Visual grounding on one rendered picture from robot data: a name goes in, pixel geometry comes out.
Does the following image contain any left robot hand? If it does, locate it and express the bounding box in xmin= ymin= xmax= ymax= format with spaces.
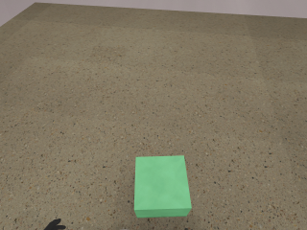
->
xmin=44 ymin=218 xmax=66 ymax=230

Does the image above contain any carton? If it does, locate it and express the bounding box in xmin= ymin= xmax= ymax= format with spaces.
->
xmin=133 ymin=155 xmax=192 ymax=219

